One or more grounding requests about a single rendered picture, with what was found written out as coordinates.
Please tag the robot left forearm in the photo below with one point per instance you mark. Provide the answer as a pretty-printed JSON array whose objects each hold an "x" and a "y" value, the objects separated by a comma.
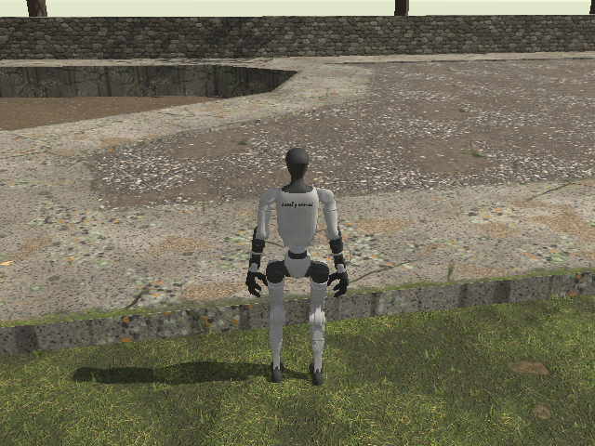
[{"x": 256, "y": 253}]

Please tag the robot left hand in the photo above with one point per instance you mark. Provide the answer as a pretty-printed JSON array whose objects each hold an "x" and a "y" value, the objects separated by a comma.
[{"x": 251, "y": 283}]

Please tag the right robot thigh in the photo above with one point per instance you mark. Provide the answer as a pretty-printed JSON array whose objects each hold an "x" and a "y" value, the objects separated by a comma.
[{"x": 318, "y": 278}]

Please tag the robot head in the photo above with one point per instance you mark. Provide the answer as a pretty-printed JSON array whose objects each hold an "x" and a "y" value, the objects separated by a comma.
[{"x": 297, "y": 161}]

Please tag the robot left upper arm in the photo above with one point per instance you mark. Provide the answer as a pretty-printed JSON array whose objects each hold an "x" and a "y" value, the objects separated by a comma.
[{"x": 264, "y": 213}]

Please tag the robot right forearm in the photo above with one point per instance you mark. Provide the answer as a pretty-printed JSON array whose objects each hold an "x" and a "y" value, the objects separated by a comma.
[{"x": 338, "y": 253}]

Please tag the robot right hand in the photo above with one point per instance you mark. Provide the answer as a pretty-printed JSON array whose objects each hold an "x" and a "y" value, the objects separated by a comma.
[{"x": 343, "y": 283}]

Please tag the robot right upper arm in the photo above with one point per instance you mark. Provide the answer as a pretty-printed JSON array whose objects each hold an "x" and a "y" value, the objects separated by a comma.
[{"x": 330, "y": 213}]

